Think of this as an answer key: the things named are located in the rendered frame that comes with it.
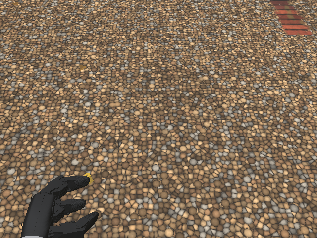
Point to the left robot hand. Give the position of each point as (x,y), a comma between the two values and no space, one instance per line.
(46,208)

